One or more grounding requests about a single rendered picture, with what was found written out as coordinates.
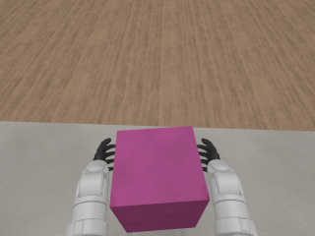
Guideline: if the robot left hand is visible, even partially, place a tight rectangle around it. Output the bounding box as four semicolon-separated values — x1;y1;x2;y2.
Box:
94;138;116;171

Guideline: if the carton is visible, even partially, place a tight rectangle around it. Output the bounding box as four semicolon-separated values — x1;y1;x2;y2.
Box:
109;126;210;233

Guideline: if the robot right hand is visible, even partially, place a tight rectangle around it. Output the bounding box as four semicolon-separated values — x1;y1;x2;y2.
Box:
197;138;221;172

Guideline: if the right robot forearm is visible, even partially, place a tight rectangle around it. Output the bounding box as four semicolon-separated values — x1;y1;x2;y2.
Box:
207;159;258;236

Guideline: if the left robot forearm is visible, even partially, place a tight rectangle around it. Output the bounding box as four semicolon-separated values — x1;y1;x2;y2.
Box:
65;159;110;236

